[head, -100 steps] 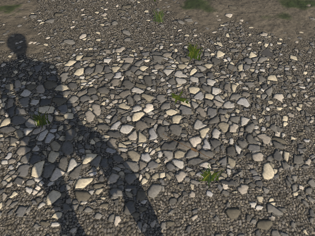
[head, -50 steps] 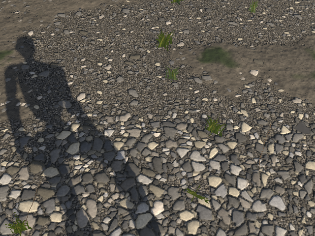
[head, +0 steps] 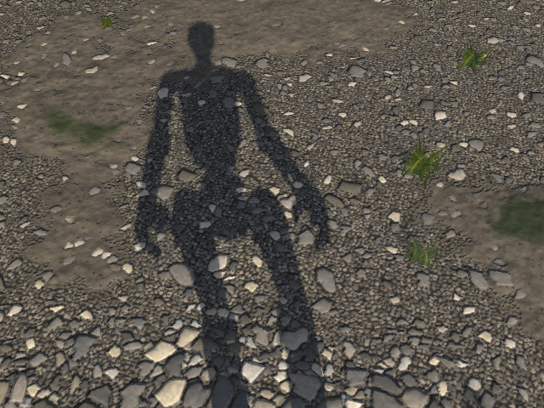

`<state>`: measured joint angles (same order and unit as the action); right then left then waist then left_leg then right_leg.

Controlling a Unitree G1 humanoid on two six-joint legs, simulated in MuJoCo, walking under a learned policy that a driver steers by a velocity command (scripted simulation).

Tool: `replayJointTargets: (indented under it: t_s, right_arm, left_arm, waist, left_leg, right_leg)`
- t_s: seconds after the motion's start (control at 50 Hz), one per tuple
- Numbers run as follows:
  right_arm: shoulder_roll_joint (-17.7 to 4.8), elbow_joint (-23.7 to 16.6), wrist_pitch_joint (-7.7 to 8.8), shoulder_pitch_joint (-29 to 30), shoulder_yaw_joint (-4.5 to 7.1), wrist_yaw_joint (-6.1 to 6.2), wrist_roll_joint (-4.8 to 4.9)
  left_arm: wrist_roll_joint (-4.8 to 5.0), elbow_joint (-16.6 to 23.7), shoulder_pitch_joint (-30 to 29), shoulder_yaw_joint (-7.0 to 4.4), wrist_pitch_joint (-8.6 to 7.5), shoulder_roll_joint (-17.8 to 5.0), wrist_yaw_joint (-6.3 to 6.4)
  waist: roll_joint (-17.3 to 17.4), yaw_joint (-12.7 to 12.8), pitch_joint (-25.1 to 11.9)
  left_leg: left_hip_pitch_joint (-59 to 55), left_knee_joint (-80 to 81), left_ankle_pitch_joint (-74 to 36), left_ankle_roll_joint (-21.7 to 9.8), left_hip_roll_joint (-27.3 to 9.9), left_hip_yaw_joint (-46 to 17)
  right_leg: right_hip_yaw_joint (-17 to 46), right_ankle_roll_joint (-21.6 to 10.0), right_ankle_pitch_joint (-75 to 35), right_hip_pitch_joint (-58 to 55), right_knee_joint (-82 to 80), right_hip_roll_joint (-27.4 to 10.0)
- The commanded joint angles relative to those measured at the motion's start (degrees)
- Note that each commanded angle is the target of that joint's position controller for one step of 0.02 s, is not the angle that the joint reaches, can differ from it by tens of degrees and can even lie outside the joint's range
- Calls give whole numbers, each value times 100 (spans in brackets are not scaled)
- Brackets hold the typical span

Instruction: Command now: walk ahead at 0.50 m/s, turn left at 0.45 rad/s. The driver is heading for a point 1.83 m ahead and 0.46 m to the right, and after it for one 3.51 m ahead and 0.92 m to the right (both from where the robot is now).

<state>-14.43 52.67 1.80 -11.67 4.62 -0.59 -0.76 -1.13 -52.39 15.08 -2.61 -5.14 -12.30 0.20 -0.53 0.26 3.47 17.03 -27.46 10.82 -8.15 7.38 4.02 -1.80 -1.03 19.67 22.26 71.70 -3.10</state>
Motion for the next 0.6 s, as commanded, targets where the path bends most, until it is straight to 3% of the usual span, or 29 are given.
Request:
replayJointTargets:
  t_s: [0.02, 0.08, 0.18, 0.3, 0.36, 0.4, 0.42, 0.44, 0.46, 0.48, 0.5, 0.52, 0.54, 0.56, 0.6]
  right_arm:
    - [-471, -186, 161, -319, 59, 79, 79]
    - [-583, -7, 301, -725, 46, 54, 73]
    - [-596, 92, 340, -1184, -12, 27, 34]
    - [-522, 254, 377, -1409, -123, 153, -65]
    - [-646, 284, 393, -1252, -149, 242, -92]
    - [-844, 267, 337, -1126, -108, 306, -129]
    - [-929, 208, 295, -997, -85, 303, -112]
    - [-893, -1, 321, -735, -110, 288, -30]
    - [-305, -287, 369, -1192, -205, 171, 89]
    - [-653, -328, 389, -910, -148, 169, -34]
    - [-585, -486, 432, -636, -179, 159, 15]
    - [-598, -518, 447, -538, -182, 163, 4]
    - [-602, -539, 372, -478, -167, 163, -53]
    - [-565, -601, 246, -530, -179, 146, -123]
    - [-426, -681, 31, -618, -203, 135, -153]
  left_arm:
    - [-160, 355, 351, -93, 138, -485, -56]
    - [-146, 392, 158, -66, 291, -404, -144]
    - [-4, 681, -833, -64, 328, -509, -188]
    - [6, 939, -1548, 27, 280, -418, -247]
    - [-18, 915, -1263, 12, 261, -478, -219]
    - [-39, 654, -310, -80, 242, -684, -164]
    - [-75, 405, 503, -160, 201, -823, -143]
    - [-195, 224, 1325, -286, 172, -1157, -94]
    - [-208, 311, 1156, -455, 212, -1797, -55]
    - [133, 303, 977, -448, 234, -1639, -113]
    - [145, 402, 530, -407, 240, -1477, -98]
    - [126, 441, 289, -316, 256, -1098, -101]
    - [137, 479, 126, -257, 266, -898, -78]
    - [157, 480, 43, -212, 271, -797, -46]
    - [124, 473, 141, -246, 224, -1018, -50]
  waist:
    - [-93, 180, -344]
    - [139, 133, -244]
    - [346, -259, -42]
    - [332, -436, 269]
    - [488, -189, 21]
    - [667, 252, -492]
    - [627, 636, -873]
    - [247, 1066, -1291]
    - [-1286, 480, -1711]
    - [-342, 491, -1947]
    - [-190, 309, -1219]
    - [259, 169, -725]
    - [380, 13, -436]
    - [268, -130, -382]
    - [88, -238, -487]
  left_leg:
    - [-943, 1500, -1924, -907, -1683, -1916]
    - [-856, 1759, -2500, -683, -1504, -1368]
    - [-1555, 1928, -2815, -53, -1419, -840]
    - [-2383, 1974, -3381, 86, -1718, -292]
    - [-2669, 1229, -5604, 223, -1841, 33]
    - [-2782, -158, -6872, 278, -1938, 141]
    - [-2425, -1300, -6393, 289, -1895, 223]
    - [-1262, -3072, -4623, 370, -1632, 411]
    - [1358, -5509, 1333, 726, -227, 416]
    - [1816, -5963, 1739, 652, -356, -769]
    - [2035, -5737, 1294, 672, -687, -861]
    - [1936, -5300, 1072, 710, -866, -777]
    - [1776, -4927, 1024, 770, -967, -740]
    - [1501, -4586, 1004, 861, -1021, -712]
    - [1235, -4064, 974, 1013, -977, -597]
  right_leg:
    - [332, 160, -174, 1008, -464, -381]
    - [78, 233, -720, 1080, -1105, -444]
    - [-10, 55, -1783, 1692, -2157, -393]
    - [-164, -241, -1996, 1753, -3337, 55]
    - [-557, -534, -1375, 959, -3718, 473]
    - [-664, -794, -798, 91, -3826, 799]
    - [-523, -965, -938, -834, -4250, 846]
    - [449, -1332, -1319, -2152, -4542, 115]
    - [3440, -2414, -3318, -3889, -4605, -1692]
    - [3894, -2579, -4371, -3830, -4867, -1715]
    - [2992, -2406, -5017, -3118, -4898, -1622]
    - [2466, -2124, -5183, -2421, -5079, -1345]
    - [2068, -1875, -5140, -1880, -5237, -1043]
    - [1751, -1734, -5170, -1461, -5377, -791]
    - [1483, -1621, -5711, -1151, -5375, -580]
